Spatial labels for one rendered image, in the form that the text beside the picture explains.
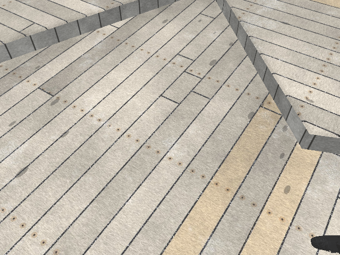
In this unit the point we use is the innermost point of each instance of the right robot hand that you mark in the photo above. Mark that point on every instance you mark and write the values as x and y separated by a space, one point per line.
327 242

